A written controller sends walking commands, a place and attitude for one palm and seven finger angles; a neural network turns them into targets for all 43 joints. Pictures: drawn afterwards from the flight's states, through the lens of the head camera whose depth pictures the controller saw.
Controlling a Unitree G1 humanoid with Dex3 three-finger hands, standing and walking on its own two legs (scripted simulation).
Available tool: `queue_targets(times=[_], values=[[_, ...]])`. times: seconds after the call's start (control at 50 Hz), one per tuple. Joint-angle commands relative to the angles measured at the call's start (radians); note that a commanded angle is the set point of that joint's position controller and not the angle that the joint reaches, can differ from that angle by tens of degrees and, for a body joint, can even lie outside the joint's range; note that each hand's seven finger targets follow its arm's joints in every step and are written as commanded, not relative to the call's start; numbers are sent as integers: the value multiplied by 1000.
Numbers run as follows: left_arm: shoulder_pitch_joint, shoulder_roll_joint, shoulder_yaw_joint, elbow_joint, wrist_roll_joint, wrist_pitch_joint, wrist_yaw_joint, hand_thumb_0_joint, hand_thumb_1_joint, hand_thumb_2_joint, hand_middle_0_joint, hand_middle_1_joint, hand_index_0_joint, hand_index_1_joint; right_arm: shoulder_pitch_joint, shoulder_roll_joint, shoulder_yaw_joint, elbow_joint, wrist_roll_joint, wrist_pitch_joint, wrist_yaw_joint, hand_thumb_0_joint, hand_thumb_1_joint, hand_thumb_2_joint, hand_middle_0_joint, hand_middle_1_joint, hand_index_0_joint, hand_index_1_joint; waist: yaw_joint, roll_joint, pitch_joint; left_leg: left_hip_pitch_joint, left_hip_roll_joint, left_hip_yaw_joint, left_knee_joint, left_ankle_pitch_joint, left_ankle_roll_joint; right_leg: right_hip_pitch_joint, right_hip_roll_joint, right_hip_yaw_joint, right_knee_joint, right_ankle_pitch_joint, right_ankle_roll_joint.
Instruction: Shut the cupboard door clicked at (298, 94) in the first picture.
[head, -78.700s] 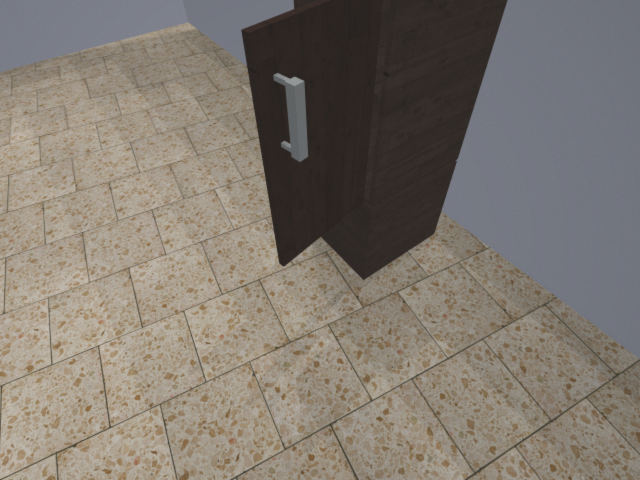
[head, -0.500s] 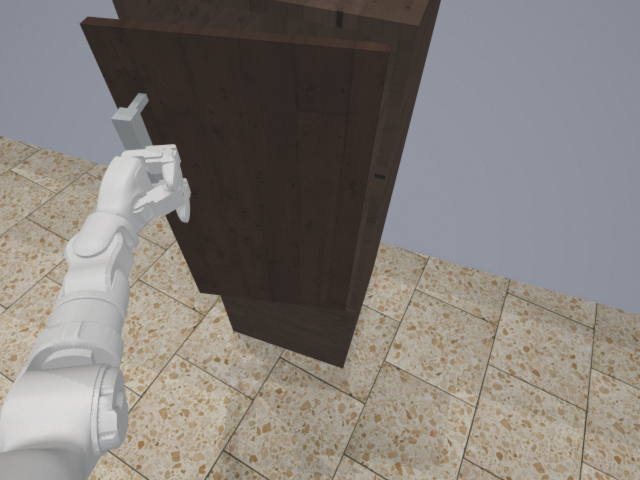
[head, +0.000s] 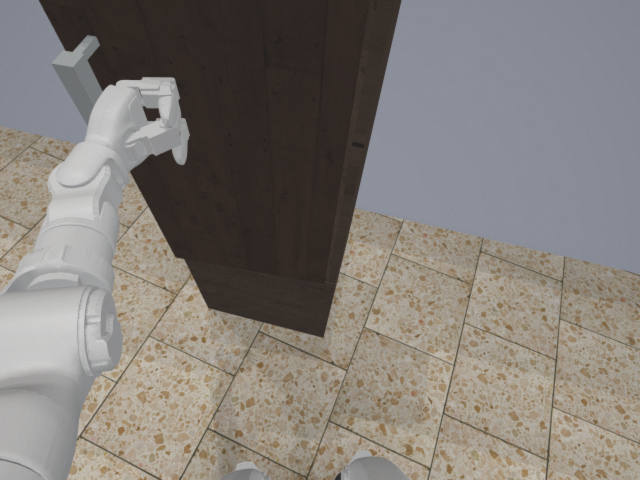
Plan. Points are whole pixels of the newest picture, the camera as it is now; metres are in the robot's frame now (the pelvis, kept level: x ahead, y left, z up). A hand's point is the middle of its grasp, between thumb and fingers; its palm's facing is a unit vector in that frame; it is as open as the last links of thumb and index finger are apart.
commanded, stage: push the door shut along its arc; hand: left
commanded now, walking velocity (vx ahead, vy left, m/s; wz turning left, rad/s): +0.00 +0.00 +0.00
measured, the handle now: (107, 107) +0.55 +0.22 +0.13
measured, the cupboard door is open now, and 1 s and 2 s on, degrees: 4 0 0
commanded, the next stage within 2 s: pull the fist back off the door in 0.48 s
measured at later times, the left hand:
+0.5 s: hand (191, 119) +0.52 +0.11 +0.14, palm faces -0.35 -0.93 -0.01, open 3.2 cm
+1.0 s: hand (208, 120) +0.52 +0.09 +0.13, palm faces +0.08 -1.00 -0.06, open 2.8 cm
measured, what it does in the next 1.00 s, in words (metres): stands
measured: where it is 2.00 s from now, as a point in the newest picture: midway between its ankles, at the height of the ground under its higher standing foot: outside the picture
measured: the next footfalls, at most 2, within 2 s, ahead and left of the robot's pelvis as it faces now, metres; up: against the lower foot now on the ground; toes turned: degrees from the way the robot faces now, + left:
none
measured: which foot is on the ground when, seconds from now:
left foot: down 0.00-1.00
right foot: down 0.00-1.00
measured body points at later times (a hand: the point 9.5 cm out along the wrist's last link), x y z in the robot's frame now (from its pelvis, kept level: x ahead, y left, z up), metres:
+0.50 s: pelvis +0.00 -0.01 -0.01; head +0.11 +0.00 +0.43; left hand +0.53 +0.16 +0.14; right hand -0.01 -0.29 -0.12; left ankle +0.01 +0.09 -0.70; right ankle +0.00 -0.11 -0.70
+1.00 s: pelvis -0.03 -0.01 -0.02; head +0.08 -0.01 +0.42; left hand +0.51 +0.15 +0.13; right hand -0.05 -0.27 -0.13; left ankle +0.01 +0.09 -0.70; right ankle +0.00 -0.11 -0.70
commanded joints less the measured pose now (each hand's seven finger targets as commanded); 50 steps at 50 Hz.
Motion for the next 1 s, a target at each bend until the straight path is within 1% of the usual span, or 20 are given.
queue_targets(times=[0.0, 0.04, 0.06, 0.14, 0.22, 0.28, 0.36, 0.42, 0.48, 0.5, 0.56, 0.58, 0.62, 0.64, 0.68, 0.72, 0.78, 0.82, 0.88, 0.98], values=[[-523, 229, 53, -202, -23, -58, -9, 0, 900, 900, -1300, -1500, -1300, -1500, 139, -176, -70, -65, -4, -16, -8, 0, -900, -900, 200, 300, 200, 300, -23, 91, -461, 385, 7, -108, -55, 398, -9, 48, 30, 28, -72, 321, -18], [-536, 208, 34, -172, -15, -44, -9, 0, 900, 900, -1300, -1500, -1300, -1500, 147, -176, -71, -64, -5, -11, -4, 0, -900, -900, 200, 300, 200, 300, -37, 67, -425, 355, 6, -104, -51, 366, -7, 28, 32, 28, -78, 304, -13], [-553, 251, 65, -174, -8, -43, -3, 0, 900, 900, -1300, -1500, -1300, -1500, 162, -183, -74, -61, -7, -8, -5, 0, -900, -900, 200, 300, 200, 300, -40, 57, -426, 336, 7, -101, -50, 361, -5, 34, 32, 32, -76, 308, -12], [-624, 186, -3, -165, 3, -36, -7, 0, 900, 900, -1300, -1500, -1300, -1500, 179, -177, -76, -50, -8, -1, -4, 0, -900, -900, 200, 300, 200, 300, -70, 77, -407, 339, 7, -102, -39, 354, -2, -13, 39, 26, -78, 295, -10], [-661, 222, 24, -167, -2, -32, -24, 0, 900, 900, -1300, -1500, -1300, -1500, 197, -187, -80, -37, -13, -1, -6, 0, -900, -900, 200, 300, 200, 300, -73, 91, -471, 372, 4, -104, -22, 385, 0, -11, 43, 30, -74, 318, -12], [-739, 139, -45, -202, -11, -37, -45, 0, 900, 900, -1300, -1500, -1300, -1500, 196, -179, -80, -24, -13, -6, -11, 0, -900, -900, 200, 300, 200, 300, -96, 123, -485, 403, 2, -106, -11, 408, 4, -44, 46, 25, -67, 328, -15], [-773, 94, -81, -173, -18, -17, -49, 0, 900, 900, -1300, -1500, -1300, -1500, 196, -184, -78, 1, -18, -17, -13, 0, -900, -900, 200, 300, 200, 300, -118, 117, -441, 411, 6, -119, -12, 349, 2, -115, 48, 14, -80, 255, -13], [-807, 120, -64, -162, -26, -12, -51, 0, 900, 900, -1300, -1500, -1300, -1500, 194, -190, -76, 14, -19, -30, -18, 0, -900, -900, 200, 300, 200, 300, -121, 115, -451, 402, 4, -120, -6, 341, 4, -114, 49, 14, -75, 248, -15], [-832, 74, -91, -136, -35, -7, -52, 0, 900, 900, -1300, -1500, -1300, -1500, 191, -191, -71, 33, -17, -42, -25, 0, -900, -900, 200, 300, 200, 300, -136, 105, -429, 390, 4, -120, 1, 327, 10, -145, 49, 6, -67, 229, -17], [-837, 50, -112, -132, -34, -2, -49, 0, 900, 900, -1300, -1500, -1300, -1500, 175, -187, -70, 38, -18, -44, -24, 0, -900, -900, 200, 300, 200, 300, -135, 135, -414, 394, 4, -122, 3, 314, 6, -167, 49, 3, -67, 207, -17], [-853, 34, -124, -126, -38, 0, -48, 0, 900, 900, -1300, -1500, -1300, -1500, 175, -196, -70, 45, -17, -62, -29, 0, -900, -900, 200, 300, 200, 300, -150, 105, -407, 380, 9, -126, 3, 253, 7, -198, 47, 1, -66, 160, -15], [-903, 73, 87, -104, -111, 24, 160, 0, 900, 900, -1300, -1500, -1300, -1500, 191, -152, -62, 27, -11, -72, -22, 0, -900, -900, 200, 300, 200, 300, -112, 137, -378, 281, 23, -142, -18, 216, -8, -162, 37, 18, -88, 143, -10], [-825, -49, 20, -96, -62, 42, 336, 0, 900, 900, -1300, -1500, -1300, -1500, 212, -142, -67, 16, -25, -78, 15, 0, -900, -900, 200, 300, 200, 300, -116, 122, -414, 284, 26, -152, -44, 178, -21, -155, 38, 3, -67, 123, 5], [-829, -50, 34, -111, -42, 34, 396, 0, 900, 900, -1300, -1500, -1300, -1500, 224, -144, -75, 18, -38, -78, 25, 0, -900, -900, 200, 300, 200, 300, -124, 76, -432, 279, 29, -159, -35, 186, -20, -153, 37, -1, -59, 133, 10], [-871, -81, 37, -150, 7, -4, 533, 0, 900, 900, -1300, -1500, -1300, -1500, 233, -136, -78, 23, -60, -79, 50, 0, -900, -900, 200, 300, 200, 300, -132, 75, -441, 266, 19, -153, -16, 191, -18, -161, 37, -2, -53, 132, 14], [-875, -68, 3, -150, 103, -54, 625, 0, 900, 900, -1300, -1500, -1300, -1500, 239, -136, -79, 26, -81, -76, 80, 0, -900, -900, 200, 300, 200, 300, -140, 110, -444, 249, 17, -145, -9, 135, -21, -192, 34, 1, -43, 92, 15], [-910, -23, -56, -139, 214, -115, 629, 0, 900, 900, -1300, -1500, -1300, -1500, 251, -148, -80, 21, -91, -68, 100, 0, -900, -900, 200, 300, 200, 300, -158, 129, -422, 229, 7, -143, -9, 80, -13, -204, 30, 11, -40, 55, 4], [-902, 0, -80, -101, 238, -124, 597, 0, 900, 900, -1300, -1500, -1300, -1500, 239, -155, -80, 10, -82, -58, 101, 0, -900, -900, 200, 300, 200, 300, -158, 146, -420, 224, 4, -137, -17, 37, -13, -196, 27, 24, -52, 35, -1], [-874, 35, -51, -40, 183, -96, 537, 0, 900, 900, -1300, -1500, -1300, -1500, 237, -163, -74, -11, -66, -47, 86, 0, -900, -900, 200, 300, 200, 300, -145, 115, -407, 179, -6, -125, -42, -12, -9, -122, 30, 36, -79, 20, -4], [-790, 32, -5, -21, 85, -63, 475, 0, 900, 900, -1300, -1500, -1300, -1500, 225, -157, -67, -35, -48, -51, 67, 0, -900, -900, 200, 300, 200, 300, -115, 41, -400, 119, -12, -94, -61, -29, -1, -15, 31, 55, -117, 18, 4]])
